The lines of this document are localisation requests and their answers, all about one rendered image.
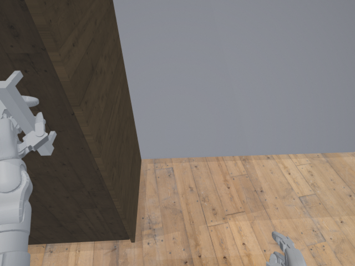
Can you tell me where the left robot forearm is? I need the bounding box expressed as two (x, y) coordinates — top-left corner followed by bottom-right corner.
(0, 158), (33, 266)

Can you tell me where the robot left hand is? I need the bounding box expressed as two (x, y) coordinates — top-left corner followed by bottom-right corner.
(0, 95), (49, 160)

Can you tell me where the wardrobe door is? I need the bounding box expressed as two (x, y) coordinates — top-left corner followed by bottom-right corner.
(0, 0), (129, 245)

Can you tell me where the robot right hand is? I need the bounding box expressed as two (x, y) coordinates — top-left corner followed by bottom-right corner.
(266, 231), (307, 266)

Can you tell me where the handle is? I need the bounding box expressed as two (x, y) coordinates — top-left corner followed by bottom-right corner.
(0, 71), (57, 156)

